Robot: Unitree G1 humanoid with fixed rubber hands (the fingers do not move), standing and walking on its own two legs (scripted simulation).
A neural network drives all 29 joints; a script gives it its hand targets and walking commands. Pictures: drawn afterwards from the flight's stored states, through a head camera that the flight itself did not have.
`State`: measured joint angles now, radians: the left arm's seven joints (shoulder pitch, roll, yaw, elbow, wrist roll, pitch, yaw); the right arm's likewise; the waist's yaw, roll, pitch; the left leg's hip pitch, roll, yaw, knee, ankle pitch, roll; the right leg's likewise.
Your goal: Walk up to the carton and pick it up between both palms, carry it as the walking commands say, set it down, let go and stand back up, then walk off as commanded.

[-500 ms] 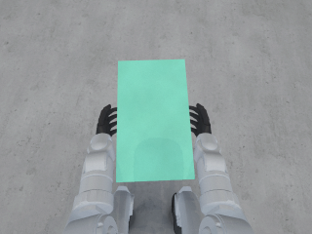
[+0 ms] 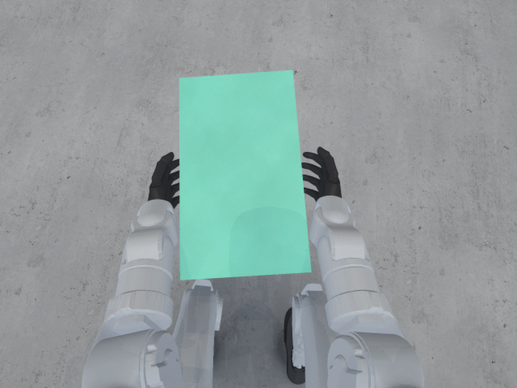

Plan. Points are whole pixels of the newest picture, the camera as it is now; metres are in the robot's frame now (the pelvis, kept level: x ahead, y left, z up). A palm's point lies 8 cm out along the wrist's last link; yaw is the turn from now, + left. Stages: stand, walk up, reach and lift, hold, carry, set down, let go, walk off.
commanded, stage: set down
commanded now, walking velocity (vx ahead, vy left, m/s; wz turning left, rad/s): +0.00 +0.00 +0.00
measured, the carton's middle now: (246, 189) +0.43 +0.05 -0.13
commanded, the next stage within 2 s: none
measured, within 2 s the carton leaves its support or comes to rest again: neither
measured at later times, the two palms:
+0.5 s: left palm (169, 198) +0.41 +0.19 -0.15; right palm (310, 197) +0.43 -0.07 -0.14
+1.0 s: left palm (180, 206) +0.43 +0.20 -0.28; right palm (295, 205) +0.45 -0.06 -0.27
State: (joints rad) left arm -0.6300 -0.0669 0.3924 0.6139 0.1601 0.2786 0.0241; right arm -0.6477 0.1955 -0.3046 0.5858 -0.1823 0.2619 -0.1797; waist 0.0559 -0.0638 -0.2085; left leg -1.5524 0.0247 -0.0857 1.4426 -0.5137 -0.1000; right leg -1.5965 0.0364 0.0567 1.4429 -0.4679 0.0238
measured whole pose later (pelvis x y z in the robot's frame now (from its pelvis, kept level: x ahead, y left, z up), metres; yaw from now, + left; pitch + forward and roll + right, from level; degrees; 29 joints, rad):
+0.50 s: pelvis -0.02 +0.01 -0.07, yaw +0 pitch +40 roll +1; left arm -0.81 -0.02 0.42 0.63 0.15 0.30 0.03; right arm -0.83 0.15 -0.32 0.63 -0.15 0.25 -0.20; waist 0.04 -0.07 -0.14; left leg -1.82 -0.01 -0.09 1.68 -0.56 -0.09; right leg -1.86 0.05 0.08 1.66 -0.50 0.06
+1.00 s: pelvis -0.07 +0.02 -0.14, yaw +0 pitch +24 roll +0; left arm -1.19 0.13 0.33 0.50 0.01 0.42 0.10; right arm -1.20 -0.02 -0.24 0.50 0.02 0.37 -0.26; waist 0.05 -0.06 0.53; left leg -1.84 -0.06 -0.12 1.97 -0.56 -0.11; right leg -1.86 0.07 0.09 1.94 -0.50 0.10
